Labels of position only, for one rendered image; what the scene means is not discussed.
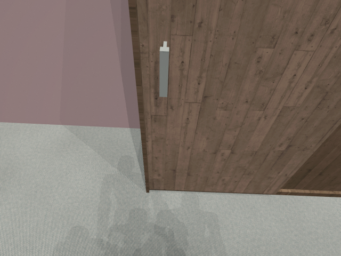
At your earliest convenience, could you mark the handle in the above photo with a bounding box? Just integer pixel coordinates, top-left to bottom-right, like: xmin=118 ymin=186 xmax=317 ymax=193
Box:
xmin=159 ymin=41 xmax=169 ymax=97

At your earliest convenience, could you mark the wardrobe door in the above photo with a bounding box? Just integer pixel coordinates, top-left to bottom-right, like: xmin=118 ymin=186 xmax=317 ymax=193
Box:
xmin=281 ymin=124 xmax=341 ymax=191
xmin=137 ymin=0 xmax=341 ymax=194

